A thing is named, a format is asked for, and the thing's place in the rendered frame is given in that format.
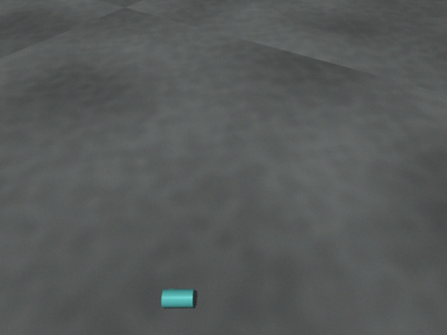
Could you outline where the can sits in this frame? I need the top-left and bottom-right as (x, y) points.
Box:
(161, 289), (194, 308)

